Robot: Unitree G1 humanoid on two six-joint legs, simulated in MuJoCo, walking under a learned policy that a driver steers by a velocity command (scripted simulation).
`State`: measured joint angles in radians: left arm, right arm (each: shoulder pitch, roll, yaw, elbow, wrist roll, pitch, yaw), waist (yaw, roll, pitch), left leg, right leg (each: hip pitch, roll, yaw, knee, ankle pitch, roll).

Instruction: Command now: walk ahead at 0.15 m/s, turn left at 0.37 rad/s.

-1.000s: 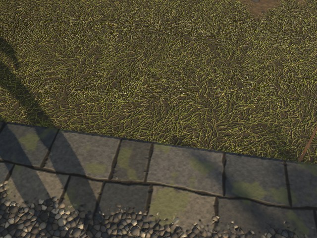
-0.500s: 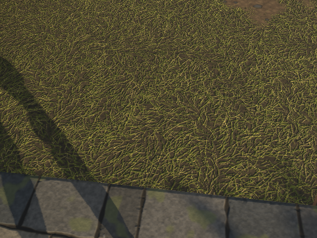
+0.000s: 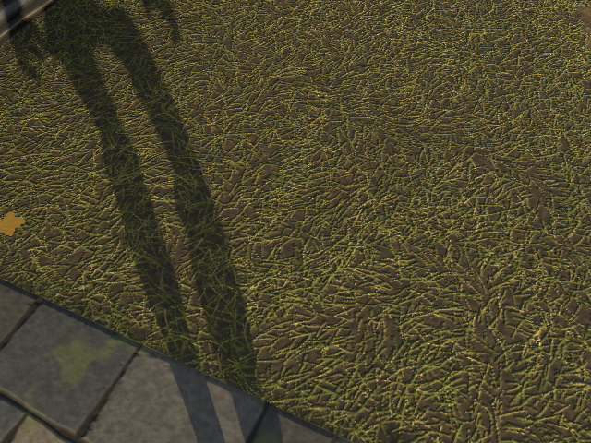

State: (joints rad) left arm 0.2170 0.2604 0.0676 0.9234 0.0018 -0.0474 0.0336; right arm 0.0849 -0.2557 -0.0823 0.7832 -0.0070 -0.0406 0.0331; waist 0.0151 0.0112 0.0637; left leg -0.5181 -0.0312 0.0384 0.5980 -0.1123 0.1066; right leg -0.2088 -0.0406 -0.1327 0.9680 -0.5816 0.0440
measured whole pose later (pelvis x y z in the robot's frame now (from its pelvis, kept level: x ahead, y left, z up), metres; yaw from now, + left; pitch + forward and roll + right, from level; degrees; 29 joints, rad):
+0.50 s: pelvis +0.07 -0.03 +0.02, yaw -8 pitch +2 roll +1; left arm 0.18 0.27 0.08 0.88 -0.02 0.03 0.02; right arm 0.09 -0.26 -0.07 0.84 0.00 0.02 -0.06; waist 0.02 0.01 0.03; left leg -0.30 0.03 0.16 0.44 -0.17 0.03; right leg -0.33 -0.05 -0.04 0.67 -0.34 0.02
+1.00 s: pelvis +0.09 -0.05 +0.02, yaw -26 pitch +3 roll +1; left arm 0.16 0.31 0.09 0.74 -0.02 0.04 0.04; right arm 0.06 -0.29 -0.09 0.82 0.01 -0.02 -0.02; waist 0.02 -0.01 0.03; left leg -0.34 -0.05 -0.09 0.57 -0.28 -0.06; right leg -0.28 0.10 0.23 0.51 -0.26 -0.03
